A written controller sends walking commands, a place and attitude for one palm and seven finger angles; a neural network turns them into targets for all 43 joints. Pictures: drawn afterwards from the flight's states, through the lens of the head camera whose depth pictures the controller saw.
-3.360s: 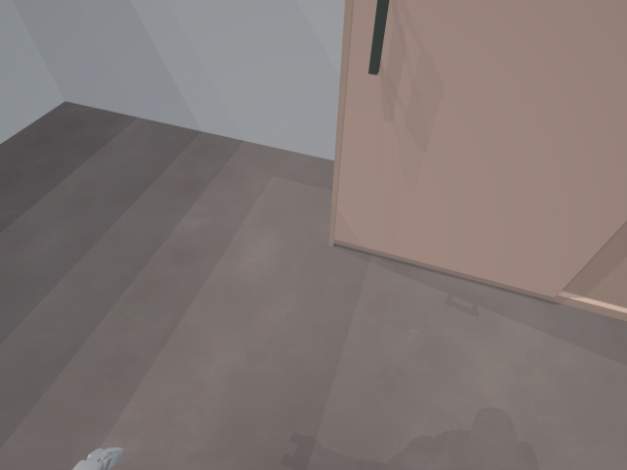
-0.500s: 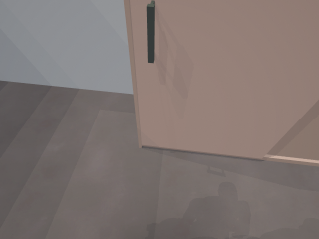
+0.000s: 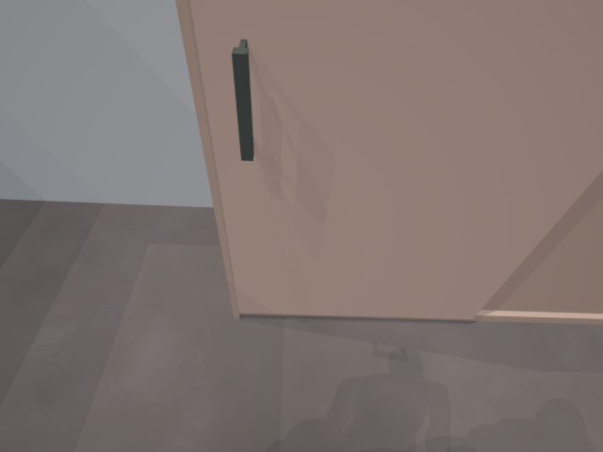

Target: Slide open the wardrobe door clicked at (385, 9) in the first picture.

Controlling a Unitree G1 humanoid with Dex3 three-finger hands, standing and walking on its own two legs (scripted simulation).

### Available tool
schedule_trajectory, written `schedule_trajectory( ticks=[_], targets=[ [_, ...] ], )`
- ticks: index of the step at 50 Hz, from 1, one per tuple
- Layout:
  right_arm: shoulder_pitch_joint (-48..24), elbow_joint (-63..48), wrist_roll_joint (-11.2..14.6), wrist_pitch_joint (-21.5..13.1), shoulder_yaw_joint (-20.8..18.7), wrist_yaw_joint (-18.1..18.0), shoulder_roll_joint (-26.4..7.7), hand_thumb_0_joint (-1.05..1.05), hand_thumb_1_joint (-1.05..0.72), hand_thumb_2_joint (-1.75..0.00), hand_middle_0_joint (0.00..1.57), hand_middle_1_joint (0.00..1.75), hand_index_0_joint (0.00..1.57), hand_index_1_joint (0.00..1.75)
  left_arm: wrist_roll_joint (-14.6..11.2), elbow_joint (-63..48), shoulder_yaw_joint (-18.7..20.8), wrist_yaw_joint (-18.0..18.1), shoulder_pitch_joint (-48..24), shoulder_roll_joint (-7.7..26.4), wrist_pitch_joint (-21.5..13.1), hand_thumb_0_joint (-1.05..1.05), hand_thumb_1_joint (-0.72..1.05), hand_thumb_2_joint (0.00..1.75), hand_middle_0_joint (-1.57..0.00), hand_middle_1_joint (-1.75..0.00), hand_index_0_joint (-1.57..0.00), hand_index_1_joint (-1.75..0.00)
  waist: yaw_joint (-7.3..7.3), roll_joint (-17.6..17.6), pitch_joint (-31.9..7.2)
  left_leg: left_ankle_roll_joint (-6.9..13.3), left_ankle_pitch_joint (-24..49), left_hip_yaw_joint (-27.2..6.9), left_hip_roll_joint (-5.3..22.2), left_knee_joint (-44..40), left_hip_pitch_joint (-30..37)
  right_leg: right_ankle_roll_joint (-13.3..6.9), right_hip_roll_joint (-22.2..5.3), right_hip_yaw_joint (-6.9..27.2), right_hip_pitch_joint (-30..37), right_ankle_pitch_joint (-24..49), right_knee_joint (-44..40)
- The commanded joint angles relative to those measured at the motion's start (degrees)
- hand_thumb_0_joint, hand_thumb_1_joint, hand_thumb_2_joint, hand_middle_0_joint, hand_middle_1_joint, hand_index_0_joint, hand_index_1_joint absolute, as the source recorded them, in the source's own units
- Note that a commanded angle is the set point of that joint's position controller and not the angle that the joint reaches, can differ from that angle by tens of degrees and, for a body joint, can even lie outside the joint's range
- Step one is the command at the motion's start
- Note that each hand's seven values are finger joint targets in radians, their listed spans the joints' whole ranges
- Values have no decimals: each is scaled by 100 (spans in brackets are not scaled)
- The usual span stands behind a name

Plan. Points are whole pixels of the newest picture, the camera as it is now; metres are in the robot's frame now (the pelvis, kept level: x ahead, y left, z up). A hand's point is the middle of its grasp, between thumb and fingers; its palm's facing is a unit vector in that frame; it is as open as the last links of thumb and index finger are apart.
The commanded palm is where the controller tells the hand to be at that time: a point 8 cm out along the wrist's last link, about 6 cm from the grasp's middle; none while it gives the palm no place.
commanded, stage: take the last steps up to it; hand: left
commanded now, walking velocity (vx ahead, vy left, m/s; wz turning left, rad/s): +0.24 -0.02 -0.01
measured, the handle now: (245, 103) +0.65 +0.13 +0.13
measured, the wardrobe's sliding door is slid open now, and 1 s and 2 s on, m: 0.00 0.00 0.00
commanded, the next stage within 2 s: come to a stop and stand still in 0.24 s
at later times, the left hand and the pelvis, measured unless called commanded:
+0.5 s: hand (211, 432) +0.19 +0.14 -0.17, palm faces +0.08 -0.97 -0.22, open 7.1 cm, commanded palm none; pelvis +0.15 -0.04 +0.00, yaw +1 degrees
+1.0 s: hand (203, 441) +0.18 +0.15 -0.19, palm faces +0.00 -0.96 -0.28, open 7.4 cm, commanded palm none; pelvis +0.13 -0.04 -0.03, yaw +0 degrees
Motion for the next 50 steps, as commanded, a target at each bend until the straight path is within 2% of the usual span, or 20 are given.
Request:
schedule_trajectory(
  ticks=[1, 6, 9, 10, 11, 12, 15, 18, 24, 27, 28, 31, 35, 42, 43, 44, 46, 47, 49, 50],
  targets=[
    [573, 85, 4, -143, -124, -112, -765, 0, -90, -90, 20, 30, 20, 30, -30, -530, 4, -48, -372, 59, -210, 0, 90, 90, -20, -30, -20, -30, 2, 823, 335, 724, 1158, -1224, 1355, -1751, 609, 141, -324, 18, -829, 366, -621],
    [668, 271, -24, -35, -194, -77, -799, 0, -90, -90, 20, 30, 20, 30, -33, -679, -15, -33, -797, -43, -228, 0, 90, 90, -20, -30, -20, -30, -64, 992, 484, 686, 1285, -894, 1322, -1489, 433, 142, -157, -357, -154, 506, -2016],
    [523, 283, -3, 25, -195, -60, -746, 0, -90, -90, 20, 30, 20, 30, -18, -475, 53, -8, -213, 118, -299, 0, 90, 90, -20, -30, -20, -30, 268, 652, 265, 392, 924, -647, 1030, -663, -110, 69, 96, -577, 1306, 1172, -3005],
    [480, 288, 42, 13, -184, -30, -651, 0, -90, -90, 20, 30, 20, 30, -3, -280, 119, 26, 389, 401, -347, 0, 90, 90, -20, -30, -20, -30, 558, 243, -8, 210, 695, -379, 774, 198, -609, -37, -158, -212, 2291, 1186, -3239],
    [583, 175, 100, -11, -115, 25, -305, 0, -90, -90, 20, 30, 20, 30, 30, -93, 241, 96, 1036, 986, -424, 0, 90, 90, -20, -30, -20, -30, 770, -1183, -483, -48, -507, 91, 196, 1773, -1721, -484, -1506, 1404, 3369, 998, -3718],
    [327, -98, 108, 56, -88, 29, -360, 0, -90, -90, 20, 30, 20, 30, -64, -59, 271, 143, 1447, 1318, -417, 0, 90, 90, -20, -30, -20, -30, 813, -1447, -539, -90, -1941, -264, -101, 3082, -2224, -914, -2334, 2657, 3255, 1177, -4521],
    [-79, -50, 42, 126, -161, 44, -368, 0, -90, -90, 20, 30, 20, 30, -73, -288, 129, 209, 265, 694, -420, 0, 90, 90, -20, -30, -20, -30, 401, -582, 263, -75, -760, -889, 460, 3882, -2279, -925, -1941, 1812, 1664, 405, -4860],
    [207, 85, 29, 218, -107, 41, -110, 0, -90, -90, 20, 30, 20, 30, -17, -390, 12, 246, -74, 259, -492, 0, 90, 90, -20, -30, -20, -30, 20, -283, 182, -266, -387, -723, 449, 2914, -1524, -722, -1502, 505, 1065, 2668, -4628],
    [-331, -183, 124, 366, -52, -13, -315, 0, -90, -90, 20, 30, 20, 30, -41, -412, 32, 325, -105, 712, -270, 0, 90, 90, -20, -30, -20, -30, 173, -643, -160, -376, 48, -480, -18, 903, -812, -693, -1259, 201, 1596, 4795, -3692],
    [-431, -325, 94, 425, -162, -26, -618, 0, -90, -90, 20, 30, 20, 30, -44, -455, 87, 348, -124, 804, -127, 0, 90, 90, -20, -30, -20, -30, 78, -561, -104, -303, 1075, -503, 29, 46, -179, -493, -1202, 254, 1274, 4141, -3218],
    [-401, -369, 75, 395, -201, -30, -827, 0, -90, -90, 20, 30, 20, 30, -59, -532, 81, 346, -56, 734, -81, 0, 90, 90, -20, -30, -20, -30, 71, -47, -193, -148, 2802, -749, 395, -101, 403, -222, -924, 71, 857, 3419, -2896],
    [-391, -467, 61, 380, -278, -146, -1396, 0, -90, -90, 20, 30, 20, 30, -97, -647, 11, 384, 71, 492, 46, 0, 90, 90, -20, -30, -20, -30, -48, 1804, -573, 1093, 5826, -2135, 1917, -696, 675, 326, 130, 99, 264, -1501, -443],
    [-1076, -788, 37, 396, -270, -173, -1248, 0, -90, -90, 20, 30, 20, 30, -82, -652, 98, 328, 71, 486, 74, 0, 90, 90, -20, -30, -20, -30, 104, 905, -555, 1075, 4678, -1495, 1498, -471, 690, 329, 133, 492, -288, -856, 628],
    [-1112, -788, 10, 402, -343, -110, -1238, 0, -90, -90, 20, 30, 20, 30, -41, -863, 17, 234, -1, 337, 102, 0, 90, 90, -20, -30, -20, -30, 8, 1198, -457, 964, 2255, -1668, 1405, -868, 290, 284, 34, 140, 372, -786, -1347],
    [-1263, -873, 110, 307, -443, -90, -1702, 0, -90, -90, 20, 30, 20, 30, -91, -677, -112, 357, 517, 556, 11, 0, 90, 90, -20, -30, -20, -30, 285, 803, -1147, 578, 3154, -1380, 1273, 353, 602, 84, -102, 564, 429, -260, -2328],
    [-1205, -1159, 114, 381, -335, 36, -1157, 0, -90, -90, 20, 30, 20, 30, -11, -1055, -59, 351, 403, 735, -39, 0, 90, 90, -20, -30, -20, -30, 309, -132, -740, 354, 991, -961, 643, 661, -730, 12, -90, 745, 775, 201, -3220],
    [-1026, -1356, 57, 429, -206, 142, -624, 0, -90, -90, 20, 30, 20, 30, 29, -1288, -78, 345, 45, 1171, -174, 0, 90, 90, -20, -30, -20, -30, 21, -322, -229, -53, -890, -457, -211, 1806, -1131, -706, -1172, 1993, 245, 727, -3931],
    [-757, -1370, 21, 413, -146, 175, -475, 0, -90, -90, 20, 30, 20, 30, 84, -1370, -101, 342, -222, 1215, -214, 0, 90, 90, -20, -30, -20, -30, -191, 466, -395, -64, -655, -532, -308, 1495, -556, -700, -1076, 1573, 175, 1354, -3495],
    [-501, -1282, 76, 403, -176, 142, -752, 0, -90, -90, 20, 30, 20, 30, -15, -1380, -67, 344, -429, 1057, -215, 0, 90, 90, -20, -30, -20, -30, -183, -1391, -249, -13, -164, -658, -234, 1080, -450, -411, -595, 1102, -24, 545, -3165],
    [-403, -1232, 76, 396, -207, 123, -866, 0, -90, -90, 20, 30, 20, 30, -8, -1402, -93, 349, -490, 916, -141, 0, 90, 90, -20, -30, -20, -30, -220, -1185, 107, 18, -125, -811, -134, 884, -293, -309, -492, 887, -481, -300, -3147]
  ],
)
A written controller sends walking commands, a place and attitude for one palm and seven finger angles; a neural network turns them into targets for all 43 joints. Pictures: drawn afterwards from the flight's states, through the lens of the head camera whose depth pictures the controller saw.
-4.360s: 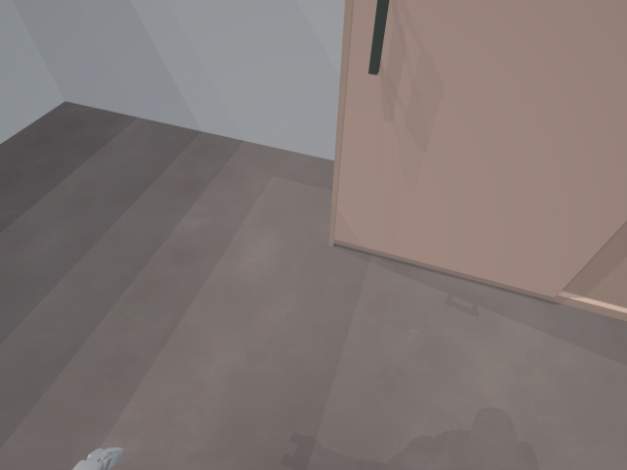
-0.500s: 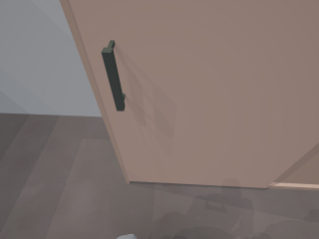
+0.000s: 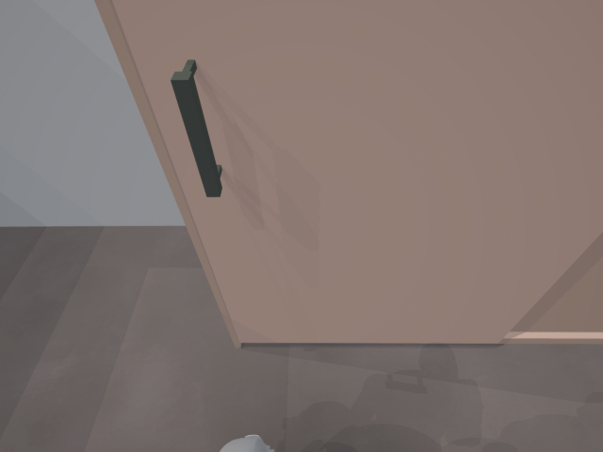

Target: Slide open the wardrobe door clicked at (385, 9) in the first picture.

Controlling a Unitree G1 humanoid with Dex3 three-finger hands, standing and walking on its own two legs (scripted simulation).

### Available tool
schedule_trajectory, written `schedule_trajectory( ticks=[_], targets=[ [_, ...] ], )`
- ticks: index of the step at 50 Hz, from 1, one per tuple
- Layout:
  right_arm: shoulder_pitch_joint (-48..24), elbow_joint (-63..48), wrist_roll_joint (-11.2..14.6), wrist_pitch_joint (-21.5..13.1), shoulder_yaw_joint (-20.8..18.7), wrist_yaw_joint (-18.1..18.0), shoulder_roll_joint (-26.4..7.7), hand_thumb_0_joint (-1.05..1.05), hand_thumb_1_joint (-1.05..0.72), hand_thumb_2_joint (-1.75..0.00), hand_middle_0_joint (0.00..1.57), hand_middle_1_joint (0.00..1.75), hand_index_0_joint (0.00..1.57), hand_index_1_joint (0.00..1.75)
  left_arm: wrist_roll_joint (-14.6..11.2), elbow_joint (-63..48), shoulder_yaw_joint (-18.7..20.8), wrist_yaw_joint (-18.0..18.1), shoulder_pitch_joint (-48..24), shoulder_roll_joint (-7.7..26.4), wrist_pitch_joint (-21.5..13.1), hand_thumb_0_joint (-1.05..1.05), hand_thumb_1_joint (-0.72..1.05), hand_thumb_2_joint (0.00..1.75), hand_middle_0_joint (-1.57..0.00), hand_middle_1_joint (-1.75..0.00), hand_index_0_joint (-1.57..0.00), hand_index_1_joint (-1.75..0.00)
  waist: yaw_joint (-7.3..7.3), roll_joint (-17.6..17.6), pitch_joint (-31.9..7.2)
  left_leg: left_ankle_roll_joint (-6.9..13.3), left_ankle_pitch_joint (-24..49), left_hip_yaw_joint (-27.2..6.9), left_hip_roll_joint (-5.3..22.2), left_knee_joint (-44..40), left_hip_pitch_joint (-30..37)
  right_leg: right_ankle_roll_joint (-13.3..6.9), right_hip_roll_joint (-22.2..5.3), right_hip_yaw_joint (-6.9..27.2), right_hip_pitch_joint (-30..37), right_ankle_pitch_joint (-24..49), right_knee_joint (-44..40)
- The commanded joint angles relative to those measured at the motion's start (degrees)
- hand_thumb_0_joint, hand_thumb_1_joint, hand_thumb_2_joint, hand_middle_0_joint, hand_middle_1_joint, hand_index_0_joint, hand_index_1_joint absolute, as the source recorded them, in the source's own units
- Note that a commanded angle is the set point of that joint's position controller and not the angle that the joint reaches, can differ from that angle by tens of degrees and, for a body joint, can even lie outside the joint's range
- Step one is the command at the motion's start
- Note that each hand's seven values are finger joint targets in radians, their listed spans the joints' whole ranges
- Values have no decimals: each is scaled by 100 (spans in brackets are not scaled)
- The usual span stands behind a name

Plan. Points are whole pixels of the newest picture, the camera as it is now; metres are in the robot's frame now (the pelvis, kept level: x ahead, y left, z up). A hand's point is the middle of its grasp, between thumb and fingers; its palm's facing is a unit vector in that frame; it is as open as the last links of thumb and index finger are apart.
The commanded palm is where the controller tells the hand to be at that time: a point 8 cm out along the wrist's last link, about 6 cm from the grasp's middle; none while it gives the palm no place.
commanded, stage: come to a stop and stand still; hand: left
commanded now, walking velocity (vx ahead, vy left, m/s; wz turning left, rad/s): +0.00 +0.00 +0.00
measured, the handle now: (203, 133) +0.52 +0.18 +0.15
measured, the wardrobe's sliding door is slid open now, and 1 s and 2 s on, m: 0.00 0.00 0.00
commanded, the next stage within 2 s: look again from close up in 0.84 s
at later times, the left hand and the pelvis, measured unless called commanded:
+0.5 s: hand out of the picture +0.00 +0.17 -0.15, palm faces +0.03 -0.97 -0.24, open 7.3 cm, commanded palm none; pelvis -0.02 -0.02 +0.01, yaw +1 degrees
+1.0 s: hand out of the picture +0.02 +0.21 -0.14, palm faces +0.02 -0.96 -0.29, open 7.4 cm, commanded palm none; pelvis +0.01 -0.02 +0.02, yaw +1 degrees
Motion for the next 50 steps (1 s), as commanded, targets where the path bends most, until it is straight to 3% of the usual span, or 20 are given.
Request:
schedule_trajectory(
  ticks=[1, 2, 3, 4, 5, 6, 8, 10, 12, 14, 16, 17, 20, 21, 23, 36, 43, 45, 50],
  targets=[
    [764, -320, -30, -143, -60, -19, -523, 0, -90, -90, 20, 30, 20, 30, -2, -607, 175, 37, -215, 744, -65, 0, 90, 90, -20, -30, -20, -30, -285, -859, 184, 99, -709, -486, 64, -798, 946, -492, -288, 320, -1469, -1310, -1309],
    [848, -276, -86, -167, -51, -26, -588, 0, -90, -90, 20, 30, 20, 30, -8, -616, 172, 51, -155, 668, -36, 0, 90, 90, -20, -30, -20, -30, -278, 324, 479, 215, -948, -837, 263, -1424, 483, -375, -2, 82, -1280, -1377, -863],
    [769, -309, -107, -165, -37, -46, -678, 0, -90, -90, 20, 30, 20, 30, -60, -587, 169, 46, 91, 617, -26, 0, 90, 90, -20, -30, -20, -30, -140, 888, 555, 360, -1695, -1362, 520, -2043, -102, -286, 230, -152, -862, -1212, -629],
    [636, -348, -103, -160, -38, -62, -739, 0, -90, -90, 20, 30, 20, 30, -77, -489, 179, 29, 355, 625, -37, 0, 90, 90, -20, -30, -20, -30, 15, 758, 480, 443, -2269, -1636, 597, -2371, -539, -294, 296, -202, -353, -948, -584],
    [478, -387, -92, -150, -34, -73, -789, 0, -90, -90, 20, 30, 20, 30, -67, -398, 185, 11, 604, 613, -65, 0, 90, 90, -20, -30, -20, -30, 179, 200, 398, 413, -2399, -1491, 501, -2235, -769, -341, 261, -90, -11, -848, -804],
    [454, -405, -88, -132, -31, -76, -715, 0, -90, -90, 20, 30, 20, 30, -45, -337, 179, 2, 723, 598, -95, 0, 90, 90, -20, -30, -20, -30, 220, -292, 336, 270, -2199, -1095, 197, -1824, -717, -449, 104, 267, -76, -1237, -1258],
    [712, -301, -75, -124, 46, -64, -398, 0, -90, -90, 20, 30, 20, 30, -59, -389, 177, -14, 407, 777, -131, 0, 90, 90, -20, -30, -20, -30, 25, -830, 254, 61, -1142, -465, -185, -993, 140, -680, -447, 1004, -868, -1914, -2079],
    [1163, -112, -75, -111, 75, -66, -262, 0, -90, -90, 20, 30, 20, 30, -67, -498, 202, -8, 6, 876, -118, 0, 90, 90, -20, -30, -20, -30, -209, -1067, 175, -16, -651, -266, -249, -475, 921, -726, -658, 1065, -1549, -2092, -2403],
    [1462, 14, -75, -135, 94, -75, -228, 0, -90, -90, 20, 30, 20, 30, -64, -517, 194, 2, -122, 837, -115, 0, 90, 90, -20, -30, -20, -30, -296, -915, 90, -13, -616, -330, -200, -614, 1087, -650, -493, 798, -1544, -1838, -2177],
    [1447, 29, -93, -177, 94, -93, -373, 0, -90, -90, 20, 30, 20, 30, -84, -458, 200, -13, 22, 743, -87, 0, 90, 90, -20, -30, -20, -30, -197, -300, 232, 80, -1099, -720, -43, -1283, 683, -527, -185, 541, -1308, -1670, -1740],
    [1273, 12, -103, -193, 78, -109, -543, 0, -90, -90, 20, 30, 20, 30, -93, -344, 208, -32, 318, 685, -60, 0, 90, 90, -20, -30, -20, -30, -30, 70, 326, 165, -1868, -1135, 149, -1960, 77, -451, 70, 341, -795, -1547, -1456],
    [1182, 17, -103, -214, 65, -121, -582, 0, -90, -90, 20, 30, 20, 30, -81, -276, 213, -33, 486, 656, -76, 0, 90, 90, -20, -30, -20, -30, 55, 156, 216, 206, -1892, -1266, 214, -2125, -79, -430, 130, 247, -423, -1240, -1351],
    [1029, 57, -77, -253, 81, -137, -566, 0, -90, -90, 20, 30, 20, 30, -83, -103, 183, -57, 664, 609, -142, 0, 90, 90, -20, -30, -20, -30, 117, -116, 103, 155, -1547, -1093, 80, -1943, 32, -536, -10, 546, -259, -1140, -1644],
    [1062, 95, -73, -260, 87, -136, -534, 0, -90, -90, 20, 30, 20, 30, -82, -86, 185, -63, 612, 642, -164, 0, 90, 90, -20, -30, -20, -30, 67, -283, 36, 124, -1312, -977, 20, -1799, 258, -571, -96, 658, -375, -1202, -1786],
    [1091, 156, -57, -281, 94, -139, -535, 0, -90, -90, 20, 30, 20, 30, -83, -82, 179, -69, 464, 730, -198, 0, 90, 90, -20, -30, -20, -30, -7, -267, 35, 106, -1042, -919, 6, -1692, 543, -576, -173, 737, -561, -1176, -1939],
    [556, 261, -33, -345, 41, -130, -1078, 0, -90, -90, 20, 30, 20, 30, -54, 176, 165, -120, 329, 1110, -252, 0, 90, 90, -20, -30, -20, -30, -3, -133, 175, 135, -1267, -1184, 120, -2116, 744, -495, -151, 702, -488, -1095, -2129],
    [247, 278, -19, -387, 68, -112, -1264, 0, -90, -90, 20, 30, 20, 30, -61, 239, 143, -153, 175, 1327, -292, 0, 90, 90, -20, -30, -20, -30, 32, -232, -21, 120, -750, -1118, 124, -2054, 966, -492, -253, 738, -225, -618, -2218],
    [197, 291, -21, -381, 72, -104, -1340, 0, -90, -90, 20, 30, 20, 30, -64, 227, 138, -161, 46, 1399, -285, 0, 90, 90, -20, -30, -20, -30, 2, -316, 39, 97, -791, -1118, 123, -2092, 999, -489, -267, 755, -298, -784, -2299],
    [76, 355, -23, -393, 101, -90, -1440, 0, -90, -90, 20, 30, 20, 30, -73, 279, 133, -165, -34, 1522, -278, 0, 90, 90, -20, -30, -20, -30, 43, -171, -8, 90, -628, -1152, 165, -2186, 1041, -469, -264, 701, -106, -494, -2270]
  ],
)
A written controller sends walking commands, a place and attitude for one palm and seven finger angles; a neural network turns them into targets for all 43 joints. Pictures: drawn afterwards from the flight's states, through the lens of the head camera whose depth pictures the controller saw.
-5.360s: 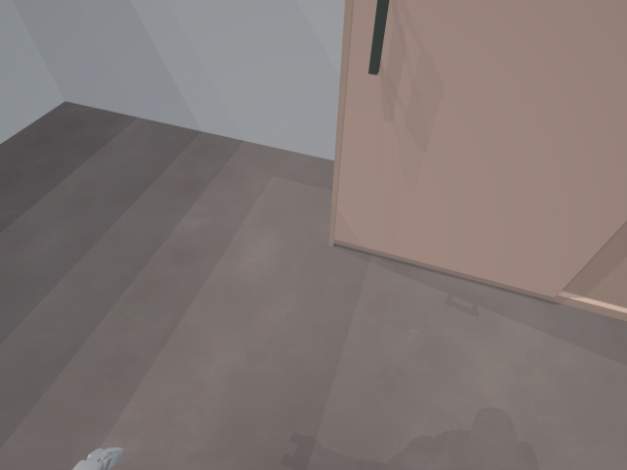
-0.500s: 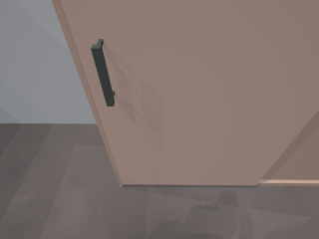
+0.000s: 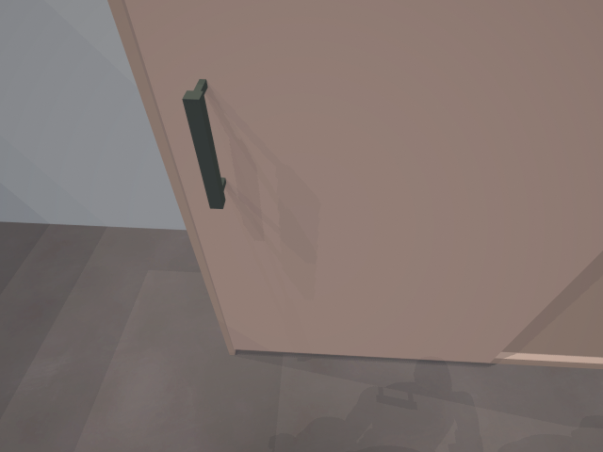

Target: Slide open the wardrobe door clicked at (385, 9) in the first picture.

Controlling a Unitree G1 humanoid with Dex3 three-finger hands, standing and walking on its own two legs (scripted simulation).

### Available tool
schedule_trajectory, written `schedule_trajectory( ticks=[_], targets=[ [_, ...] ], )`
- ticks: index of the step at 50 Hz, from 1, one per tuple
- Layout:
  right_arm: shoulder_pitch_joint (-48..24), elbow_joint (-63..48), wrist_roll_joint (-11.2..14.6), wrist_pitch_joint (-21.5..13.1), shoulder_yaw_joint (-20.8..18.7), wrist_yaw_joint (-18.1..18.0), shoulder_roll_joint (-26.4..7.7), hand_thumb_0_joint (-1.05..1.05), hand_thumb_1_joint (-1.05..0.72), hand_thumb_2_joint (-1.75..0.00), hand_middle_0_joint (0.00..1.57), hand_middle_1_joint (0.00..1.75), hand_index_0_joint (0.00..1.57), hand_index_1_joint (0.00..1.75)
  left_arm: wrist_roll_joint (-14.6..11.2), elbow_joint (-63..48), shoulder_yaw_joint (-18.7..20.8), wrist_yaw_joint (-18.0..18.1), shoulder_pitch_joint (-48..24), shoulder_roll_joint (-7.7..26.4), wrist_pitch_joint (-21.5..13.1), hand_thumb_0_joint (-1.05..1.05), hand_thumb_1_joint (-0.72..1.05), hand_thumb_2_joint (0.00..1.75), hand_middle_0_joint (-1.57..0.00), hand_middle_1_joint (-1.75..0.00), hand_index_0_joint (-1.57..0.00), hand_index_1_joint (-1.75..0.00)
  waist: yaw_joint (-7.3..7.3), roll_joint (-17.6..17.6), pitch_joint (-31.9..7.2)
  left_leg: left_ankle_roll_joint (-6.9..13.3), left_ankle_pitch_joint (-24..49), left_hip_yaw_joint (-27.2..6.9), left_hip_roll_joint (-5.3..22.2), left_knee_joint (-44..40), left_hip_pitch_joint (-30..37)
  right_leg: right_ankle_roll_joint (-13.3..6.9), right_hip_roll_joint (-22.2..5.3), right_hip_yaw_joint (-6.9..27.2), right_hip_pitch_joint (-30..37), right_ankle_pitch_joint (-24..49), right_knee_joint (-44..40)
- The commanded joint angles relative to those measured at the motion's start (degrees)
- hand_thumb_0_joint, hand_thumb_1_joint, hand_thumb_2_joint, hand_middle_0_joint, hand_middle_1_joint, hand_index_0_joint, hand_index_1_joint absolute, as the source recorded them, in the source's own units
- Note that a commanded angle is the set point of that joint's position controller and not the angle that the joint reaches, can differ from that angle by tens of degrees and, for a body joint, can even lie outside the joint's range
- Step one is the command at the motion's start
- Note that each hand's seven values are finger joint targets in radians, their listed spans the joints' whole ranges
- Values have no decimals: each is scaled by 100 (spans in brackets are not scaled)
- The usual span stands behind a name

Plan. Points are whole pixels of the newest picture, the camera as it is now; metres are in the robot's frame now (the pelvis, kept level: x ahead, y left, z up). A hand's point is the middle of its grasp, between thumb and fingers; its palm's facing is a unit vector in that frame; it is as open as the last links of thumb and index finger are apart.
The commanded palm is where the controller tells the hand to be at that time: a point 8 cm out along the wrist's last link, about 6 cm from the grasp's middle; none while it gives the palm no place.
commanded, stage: look again from close up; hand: left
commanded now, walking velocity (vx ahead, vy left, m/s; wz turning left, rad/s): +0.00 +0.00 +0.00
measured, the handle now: (210, 148) +0.52 +0.19 +0.13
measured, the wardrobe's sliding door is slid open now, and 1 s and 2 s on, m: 0.00 0.00 0.00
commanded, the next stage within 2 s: raise the hand with hooked fingers in 1.02 s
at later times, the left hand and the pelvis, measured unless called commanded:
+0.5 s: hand out of the picture +0.14 +0.22 -0.15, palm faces -0.03 -0.95 -0.31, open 7.3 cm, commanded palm none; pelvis +0.06 +0.00 +0.00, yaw -1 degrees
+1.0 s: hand out of the picture +0.11 +0.21 -0.16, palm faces -0.02 -0.96 -0.29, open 7.4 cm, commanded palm none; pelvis +0.07 -0.01 +0.01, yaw -1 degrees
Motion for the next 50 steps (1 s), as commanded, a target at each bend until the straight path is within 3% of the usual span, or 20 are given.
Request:
schedule_trajectory(
  ticks=[1, 8, 12, 16, 23, 33, 43, 50],
  targets=[
    [-77, -269, -12, -145, -125, -50, -920, 0, -90, -90, 20, 30, 20, 30, -15, -280, 180, 26, -93, 1033, -149, 0, 90, 90, -20, -30, -20, -30, -78, 22, 178, 251, -1322, -635, 390, -765, 383, -332, -484, 672, -668, -943, -1011],
    [-170, -140, 15, -216, -74, -79, -958, 0, -90, -90, 20, 30, 20, 30, -34, -234, 188, 51, -261, 1128, -191, 0, 90, 90, -20, -30, -20, -30, -31, -129, -317, 275, 562, -424, 461, -399, 757, -267, -560, 547, 33, 814, -777],
    [-229, -61, 26, -209, -56, -97, -918, 0, -90, -90, 20, 30, 20, 30, -37, -221, 188, 72, -327, 1143, -187, 0, 90, 90, -20, -30, -20, -30, -14, -116, -465, 274, 1166, -366, 487, -295, 934, -228, -564, 477, 270, 1380, -695],
    [-341, -12, 25, -182, -53, -109, -943, 0, -90, -90, 20, 30, 20, 30, -43, -238, 183, 80, -468, 1134, -158, 0, 90, 90, -20, -30, -20, -30, -27, -93, -401, 261, 1060, -351, 489, -369, 1023, -201, -568, 451, 235, 1250, -748],
    [-444, 8, 25, -177, -60, -128, -928, 0, -90, -90, 20, 30, 20, 30, -28, -258, 213, 98, -543, 1137, -158, 0, 90, 90, -20, -30, -20, -30, -21, -161, -519, 247, 1523, -274, 488, -275, 1187, -174, -609, 408, 434, 1827, -739],
    [-555, 36, 24, -143, -56, -141, -879, 0, -90, -90, 20, 30, 20, 30, -29, -259, 208, 110, -505, 1098, -160, 0, 90, 90, -20, -30, -20, -30, -34, -183, -472, 200, 1569, -187, 474, -254, 1344, -164, -628, 418, 478, 2248, -839],
    [-496, 116, 36, -127, -30, -162, -816, 0, -90, -90, 20, 30, 20, 30, -37, -167, 186, 114, -382, 1006, -147, 0, 90, 90, -20, -30, -20, -30, -47, -161, -417, 182, 1503, -180, 485, -340, 1414, -147, -607, 399, 502, 2135, -947],
    [-426, 205, 35, -127, -9, -167, -742, 0, -90, -90, 20, 30, 20, 30, -47, -72, 154, 108, -301, 876, -126, 0, 90, 90, -20, -30, -20, -30, -31, -71, -252, 179, 1187, -220, 489, -489, 1381, -130, -583, 394, 398, 1604, -1072]
  ],
)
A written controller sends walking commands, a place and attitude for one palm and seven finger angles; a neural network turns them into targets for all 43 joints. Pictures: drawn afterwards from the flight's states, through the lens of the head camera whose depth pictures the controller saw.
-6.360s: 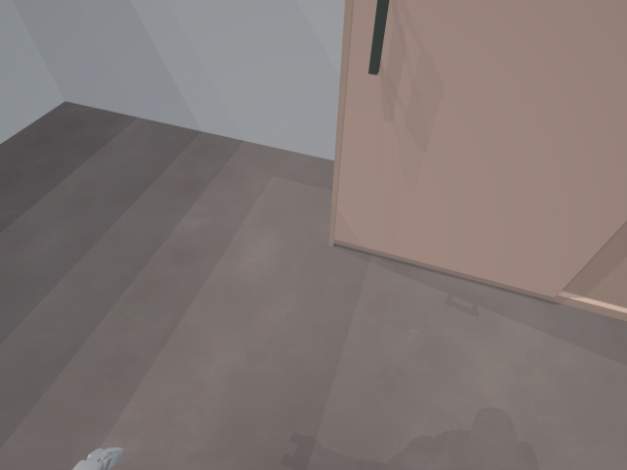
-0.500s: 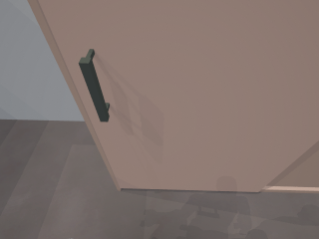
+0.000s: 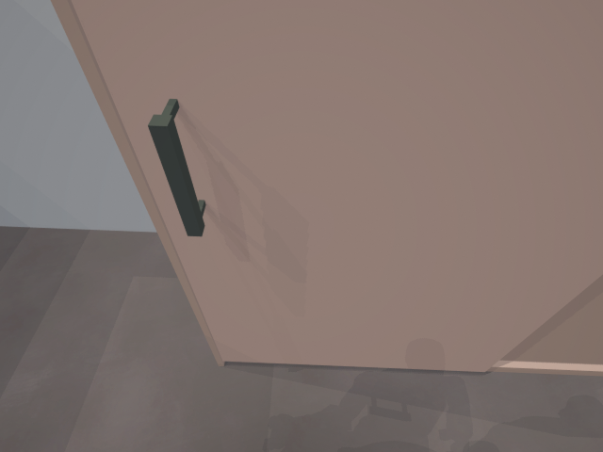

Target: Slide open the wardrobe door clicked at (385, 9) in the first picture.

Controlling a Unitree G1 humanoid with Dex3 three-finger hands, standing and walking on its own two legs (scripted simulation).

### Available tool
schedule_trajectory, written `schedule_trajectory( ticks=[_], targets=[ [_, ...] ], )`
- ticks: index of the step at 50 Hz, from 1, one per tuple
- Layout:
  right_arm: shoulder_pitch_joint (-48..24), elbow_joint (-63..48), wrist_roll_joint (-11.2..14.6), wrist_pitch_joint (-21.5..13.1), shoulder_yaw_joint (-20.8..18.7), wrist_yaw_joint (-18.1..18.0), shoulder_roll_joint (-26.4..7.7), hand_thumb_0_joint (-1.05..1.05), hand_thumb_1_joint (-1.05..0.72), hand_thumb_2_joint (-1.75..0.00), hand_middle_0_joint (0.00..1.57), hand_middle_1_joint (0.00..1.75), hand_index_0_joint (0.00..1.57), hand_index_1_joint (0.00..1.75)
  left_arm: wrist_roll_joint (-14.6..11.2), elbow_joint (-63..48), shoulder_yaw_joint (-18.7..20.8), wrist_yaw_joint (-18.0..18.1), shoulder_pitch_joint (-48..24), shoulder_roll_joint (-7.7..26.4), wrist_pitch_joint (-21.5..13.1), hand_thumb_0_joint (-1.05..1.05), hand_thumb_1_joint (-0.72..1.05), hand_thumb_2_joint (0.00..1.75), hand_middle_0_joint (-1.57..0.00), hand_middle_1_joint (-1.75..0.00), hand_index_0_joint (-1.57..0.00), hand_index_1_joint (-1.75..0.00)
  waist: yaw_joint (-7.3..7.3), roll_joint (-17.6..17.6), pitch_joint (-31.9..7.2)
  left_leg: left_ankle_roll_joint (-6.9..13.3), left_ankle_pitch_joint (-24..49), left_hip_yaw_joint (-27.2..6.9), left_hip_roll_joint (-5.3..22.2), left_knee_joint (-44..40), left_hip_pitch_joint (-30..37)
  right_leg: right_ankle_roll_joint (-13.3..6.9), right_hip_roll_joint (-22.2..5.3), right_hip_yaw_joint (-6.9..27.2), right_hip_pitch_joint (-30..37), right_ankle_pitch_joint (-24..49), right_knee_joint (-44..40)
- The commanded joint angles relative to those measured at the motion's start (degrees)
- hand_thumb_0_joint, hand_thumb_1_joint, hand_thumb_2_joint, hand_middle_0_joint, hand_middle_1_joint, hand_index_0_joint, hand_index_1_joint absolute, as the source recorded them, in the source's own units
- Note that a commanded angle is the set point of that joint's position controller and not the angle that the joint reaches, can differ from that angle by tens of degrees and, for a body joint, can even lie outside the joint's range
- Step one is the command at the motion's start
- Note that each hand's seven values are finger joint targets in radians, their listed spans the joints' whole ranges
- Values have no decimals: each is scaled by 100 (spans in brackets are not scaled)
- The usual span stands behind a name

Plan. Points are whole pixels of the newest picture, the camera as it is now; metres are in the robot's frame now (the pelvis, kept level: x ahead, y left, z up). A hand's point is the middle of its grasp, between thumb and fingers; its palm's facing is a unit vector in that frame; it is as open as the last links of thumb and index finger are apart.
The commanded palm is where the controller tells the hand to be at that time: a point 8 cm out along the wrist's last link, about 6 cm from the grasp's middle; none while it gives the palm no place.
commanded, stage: look again from close up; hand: left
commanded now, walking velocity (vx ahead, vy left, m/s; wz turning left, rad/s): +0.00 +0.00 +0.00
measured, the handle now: (184, 173) +0.44 +0.20 +0.12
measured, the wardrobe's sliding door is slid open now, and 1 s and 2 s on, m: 0.00 0.00 0.00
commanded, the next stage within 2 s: raise the hand with hooked fingers in 0.02 s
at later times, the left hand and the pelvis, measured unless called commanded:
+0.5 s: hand (132, 439) +0.14 +0.22 -0.03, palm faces +0.00 -1.00 -0.01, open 8.3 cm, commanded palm +0.12 +0.28 -0.02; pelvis -0.07 +0.00 -0.08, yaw +0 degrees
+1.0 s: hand (82, 386) +0.18 +0.27 +0.04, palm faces +0.07 -1.00 -0.05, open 11.3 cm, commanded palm +0.14 +0.31 +0.05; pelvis -0.06 +0.03 -0.04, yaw +1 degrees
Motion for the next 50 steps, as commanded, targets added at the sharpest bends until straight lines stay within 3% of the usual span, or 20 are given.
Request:
schedule_trajectory(
  ticks=[1, 5, 6, 7, 8, 9, 10, 11, 12, 13, 16, 18, 20, 22, 25, 28, 32, 37, 42, 50],
  targets=[
    [-14, -259, -16, -137, -133, -74, -855, 0, -90, -90, 20, 30, 20, 30, -4, -221, 181, 37, 143, 903, -136, 0, 90, 90, -20, -30, -20, -30, -30, 55, -363, 269, 1617, -341, 460, -177, 633, -95, -589, 294, -486, 1789, -397],
    [67, -212, -11, -137, -135, -78, -812, 0, -90, -90, 20, 30, 20, 30, -3, -185, 177, 44, 176, 858, -141, 0, 90, 90, -20, -30, -20, -30, -44, -23, -334, 258, 1539, -342, 453, -212, 592, -99, -576, 285, -469, 1779, -415],
    [50, -611, 43, -151, -162, -31, -499, 0, -90, -90, 20, 30, 20, 30, 60, -110, 93, 332, 844, 304, -294, 0, 90, 90, -20, -30, -20, -30, -11, 65, -118, 161, 1643, 110, 373, 1119, 284, 197, -808, 676, -755, 3685, -441],
    [-324, -2150, 96, -734, -560, -522, -1130, 0, -90, -90, 20, 30, 20, 30, -903, -8379, 2496, 268, -3412, 3160, -1293, 0, 88, 89, -20, -32, -20, -32, -119, 1620, -1952, 165, 2175, 244, -290, 435, 1513, -68, -415, 79, -517, 4767, 168],
    [277, -2132, 28, -1352, -166, -647, -689, 0, -90, -90, 20, 30, 20, 30, -766, -7195, 1142, 244, -459, 1563, -1198, 0, 85, 88, -20, -33, -20, -33, 176, 1882, -2793, 245, 3584, 357, -154, 341, 1970, -259, -184, -283, -80, 3784, 822],
    [562, -2115, 105, -1598, -133, -509, -382, 0, -90, -90, 20, 30, 20, 30, -849, -6125, 908, 218, 1063, 422, -695, 0, 83, 87, -21, -34, -21, -34, -38, 863, -2386, 394, 3719, 169, -25, 387, 1873, -149, 96, -575, -539, 2837, 1160],
    [335, -2471, 201, -1714, -244, -411, -619, 0, -90, -90, 20, 30, 20, 30, -947, -6798, 893, 92, 406, 383, -821, 0, 81, 86, -21, -36, -21, -36, -168, 251, -1521, 455, 3326, -34, 41, 575, 1253, -44, 82, -668, -1333, 2341, 1110],
    [364, -2505, 123, -1782, -418, -361, -733, 0, -90, -90, 20, 30, 20, 30, -994, -6574, 1155, -108, 278, 468, -1033, 0, 78, 85, -21, -37, -21, -37, -226, -196, -1191, 404, 2540, -69, 25, 820, 592, 1, 64, -691, -1791, 1938, 906],
    [386, -2487, 74, -1766, -462, -319, -662, 0, -90, -90, 20, 30, 20, 30, -998, -5537, 1158, -301, 804, 135, -1225, 0, 76, 84, -21, -39, -21, -39, -325, -728, -237, 364, 1530, -78, -66, 1033, -226, 18, 104, -749, -2282, 1765, 856],
    [397, -2558, 41, -1779, -493, -231, -664, 0, -90, -90, 20, 30, 20, 30, -1135, -5063, 1195, -587, 952, -25, -1667, 0, 74, 83, -21, -40, -21, -40, -274, -1045, -137, 301, 798, -112, -150, 1363, -908, 43, 106, -751, -2796, 1421, 1089],
    [-86, -2997, -32, -1881, -539, -39, -631, 0, -90, -90, 20, 30, 20, 30, -1581, -4636, 1500, -1774, 1861, -103, -3068, 0, 67, 80, -22, -45, -22, -45, 234, -928, -1033, 189, 131, -35, -222, 2341, -2258, -34, 74, -584, -3364, 943, 2285],
    [-156, -3414, 41, -1961, -536, 57, -685, 0, -90, -90, 20, 30, 20, 30, -1895, -5021, 1888, -2627, 1596, 426, -3593, 0, 62, 78, -22, -48, -22, -48, 391, 174, -1867, 158, 36, 83, -270, 2806, -2395, -152, 3, -274, -3320, 822, 2763],
    [-272, -3896, 162, -1941, -515, 1, -692, 0, -90, -90, 20, 30, 20, 30, -2148, -5336, 2205, -2919, 1360, 763, -3248, 0, 57, 76, -22, -51, -22, -51, 461, -84, -2177, 226, -457, 136, -242, 2900, -2615, -102, 20, -158, -3490, -190, 2696],
    [-269, -4126, 252, -1865, -432, -126, -657, 0, -90, -90, 20, 30, 20, 30, -2341, -5766, 2243, -2799, 595, 876, -2732, 0, 53, 74, -23, -54, -23, -54, 286, -201, -1759, 273, -1231, 68, -203, 2900, -2874, -31, 18, 108, -3844, -1573, 2269],
    [-48, -4244, 284, -1836, -297, -345, -581, 0, -90, -90, 20, 30, 20, 30, -2213, -7129, 2042, -2230, -305, 990, -2473, 0, 46, 71, -23, -58, -23, -58, 58, 335, -1652, 336, -1918, -76, -122, 2657, -2503, -42, 26, 262, -3917, -2491, 1893],
    [100, -4063, 228, -1870, -156, -562, -581, 0, -90, -90, 20, 30, 20, 30, -1813, -7881, 1768, -1784, -1040, 1157, -2440, 0, 39, 68, -24, -63, -24, -63, -195, 519, -1435, 380, -2067, -254, -24, 2483, -2307, -85, 116, 109, -3931, -2235, 1931],
    [202, -3771, 228, -2004, 5, -706, -636, 0, -90, -90, 20, 30, 20, 30, -1732, -7354, 1501, -1855, -919, 1071, -2222, 0, 29, 64, -24, -69, -24, -69, -299, 541, -1096, 370, -2142, -398, -24, 2219, -2136, -93, 213, -149, -3794, -1876, 1889],
    [142, -3674, 242, -2100, 34, -681, -623, 0, -90, -90, 20, 30, 20, 30, -1961, -6582, 2068, -2083, -330, 1318, -1600, 0, 18, 59, -25, -76, -25, -76, 76, 578, -1354, 319, -1586, -349, -78, 1939, -1898, -110, 172, -223, -3137, -1466, 1620],
    [143, -3714, 204, -2134, 3, -562, -605, 0, -90, -90, 20, 30, 20, 30, -2090, -6797, 2374, -2037, -249, 1421, -1429, 0, 6, 54, -26, -84, -26, -84, 200, 363, -1466, 316, -886, -292, -64, 1763, -1567, -95, 208, -376, -2773, -729, 1568],
    [314, -3630, 215, -2229, -48, -522, -711, 0, -90, -90, 20, 30, 20, 30, -2101, -7201, 2309, -2086, -619, 1372, -1414, 0, -13, 46, -27, -96, -27, -96, 62, 614, -1603, 302, -378, -287, -53, 1528, -954, -72, 233, -517, -2564, 77, 1530]
  ],
)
